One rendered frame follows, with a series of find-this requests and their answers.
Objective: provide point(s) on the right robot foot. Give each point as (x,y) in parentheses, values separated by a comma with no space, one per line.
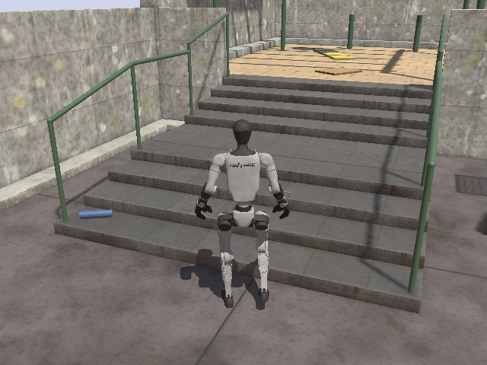
(263,296)

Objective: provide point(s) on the left robot hand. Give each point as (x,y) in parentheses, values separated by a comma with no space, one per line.
(205,209)

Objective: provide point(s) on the left robot upper arm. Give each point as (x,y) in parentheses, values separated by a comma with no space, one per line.
(213,174)

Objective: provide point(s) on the right robot hand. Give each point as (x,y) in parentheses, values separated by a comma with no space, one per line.
(286,210)

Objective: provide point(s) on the right robot upper arm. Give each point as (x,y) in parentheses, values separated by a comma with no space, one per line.
(266,160)

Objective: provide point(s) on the left robot thigh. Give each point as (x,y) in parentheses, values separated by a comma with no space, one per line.
(225,222)

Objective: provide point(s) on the right robot forearm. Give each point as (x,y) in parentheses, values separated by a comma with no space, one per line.
(280,198)

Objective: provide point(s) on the left robot forearm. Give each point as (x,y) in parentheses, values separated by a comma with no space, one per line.
(203,198)

